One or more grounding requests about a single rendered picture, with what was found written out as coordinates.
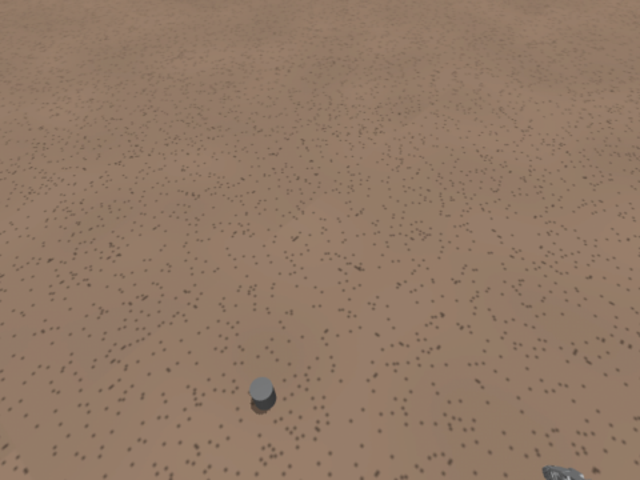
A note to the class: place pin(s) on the can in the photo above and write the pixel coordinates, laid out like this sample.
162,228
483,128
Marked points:
263,393

